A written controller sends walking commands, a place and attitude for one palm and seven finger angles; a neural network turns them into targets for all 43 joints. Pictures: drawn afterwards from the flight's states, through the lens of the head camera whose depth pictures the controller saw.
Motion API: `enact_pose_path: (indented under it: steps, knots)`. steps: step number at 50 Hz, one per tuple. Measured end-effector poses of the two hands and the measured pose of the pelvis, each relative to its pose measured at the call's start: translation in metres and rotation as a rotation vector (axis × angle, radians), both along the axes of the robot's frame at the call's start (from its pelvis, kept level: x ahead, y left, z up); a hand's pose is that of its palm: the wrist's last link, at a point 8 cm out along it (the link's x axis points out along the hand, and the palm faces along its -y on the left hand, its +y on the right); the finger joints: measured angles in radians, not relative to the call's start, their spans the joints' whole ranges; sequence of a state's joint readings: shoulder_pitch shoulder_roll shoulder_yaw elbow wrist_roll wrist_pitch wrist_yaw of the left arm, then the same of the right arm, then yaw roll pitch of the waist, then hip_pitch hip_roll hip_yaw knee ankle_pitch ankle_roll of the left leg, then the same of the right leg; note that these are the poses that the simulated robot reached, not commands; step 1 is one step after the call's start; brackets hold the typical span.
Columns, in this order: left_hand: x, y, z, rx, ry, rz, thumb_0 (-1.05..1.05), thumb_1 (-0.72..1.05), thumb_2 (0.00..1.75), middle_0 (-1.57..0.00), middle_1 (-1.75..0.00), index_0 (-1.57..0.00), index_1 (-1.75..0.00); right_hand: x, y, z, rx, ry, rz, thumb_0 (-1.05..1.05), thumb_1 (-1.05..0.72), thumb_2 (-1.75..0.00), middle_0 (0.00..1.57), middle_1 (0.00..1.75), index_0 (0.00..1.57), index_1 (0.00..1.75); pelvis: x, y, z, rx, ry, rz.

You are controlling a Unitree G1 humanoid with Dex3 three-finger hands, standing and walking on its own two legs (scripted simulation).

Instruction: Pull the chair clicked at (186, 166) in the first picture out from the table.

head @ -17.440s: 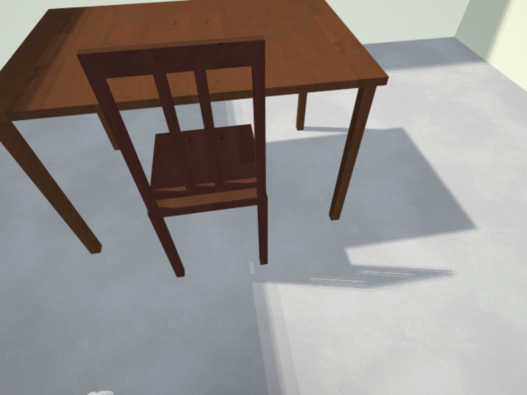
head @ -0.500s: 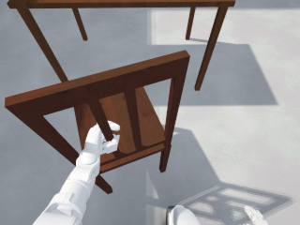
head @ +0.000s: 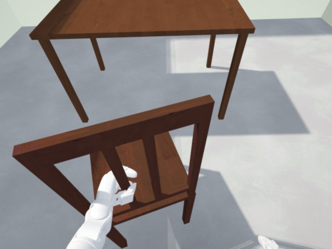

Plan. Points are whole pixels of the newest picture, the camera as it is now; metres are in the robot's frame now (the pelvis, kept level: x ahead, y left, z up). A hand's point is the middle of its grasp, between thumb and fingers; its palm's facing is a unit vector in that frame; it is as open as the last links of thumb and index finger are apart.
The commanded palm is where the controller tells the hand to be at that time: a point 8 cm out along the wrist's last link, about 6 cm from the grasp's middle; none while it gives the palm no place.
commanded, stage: stop walking, hand still on the chair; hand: left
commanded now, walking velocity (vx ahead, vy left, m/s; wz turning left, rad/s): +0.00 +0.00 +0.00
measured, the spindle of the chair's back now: (123, 182) +0.30 +0.14 -0.06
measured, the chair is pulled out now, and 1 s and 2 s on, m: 0.66 0.66 0.66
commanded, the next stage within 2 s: open the thumb and straighten the fingers in 0.18 s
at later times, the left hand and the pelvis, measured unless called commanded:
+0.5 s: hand (126, 191) +0.27 +0.12 -0.06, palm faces -0.04 -0.99 -0.16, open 7.4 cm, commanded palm +0.26 +0.18 -0.04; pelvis +0.00 +0.01 -0.01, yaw +3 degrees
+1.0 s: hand (121, 192) +0.28 +0.14 -0.07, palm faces -0.02 -0.98 -0.17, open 16.9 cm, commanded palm +0.26 +0.19 -0.05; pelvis +0.01 +0.00 -0.03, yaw +5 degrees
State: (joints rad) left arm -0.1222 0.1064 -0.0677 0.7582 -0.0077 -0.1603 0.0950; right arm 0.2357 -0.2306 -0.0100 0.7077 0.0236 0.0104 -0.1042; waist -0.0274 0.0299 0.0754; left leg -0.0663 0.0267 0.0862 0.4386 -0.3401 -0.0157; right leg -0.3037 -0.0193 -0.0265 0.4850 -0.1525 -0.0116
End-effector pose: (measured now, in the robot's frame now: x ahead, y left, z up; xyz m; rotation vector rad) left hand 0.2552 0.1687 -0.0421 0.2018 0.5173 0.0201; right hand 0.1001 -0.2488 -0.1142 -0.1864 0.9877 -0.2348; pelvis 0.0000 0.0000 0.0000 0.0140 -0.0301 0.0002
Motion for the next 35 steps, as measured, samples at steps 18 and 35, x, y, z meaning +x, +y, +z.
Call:
enact_pose_path:
  steps: [18, 35]
  knots:
    - [0.001, 0.003, -0.003, -0.044, -0.009, 0.002, 0.02, 0.59, 0.74, -0.21, -1.26, -0.49, -1.45, 0.01, 0.014, 0.004, 0.034, -0.014, 0.011, 0.01, -0.9, -0.9, 0.2, 0.3, 0.2, 0.3, 0.0, 0.006, -0.002, -0.001, 0.048, 0.026]
    - [0.007, 0.018, -0.007, -0.03, -0.011, -0.005, 0.0, -0.34, 0.3, -0.35, -1.13, -0.4, -1.17, 0.032, 0.01, -0.013, 0.046, -0.07, 0.109, 0.01, -0.9, -0.9, 0.2, 0.3, 0.2, 0.3, 0.001, 0.006, -0.022, -0.005, 0.189, 0.06]
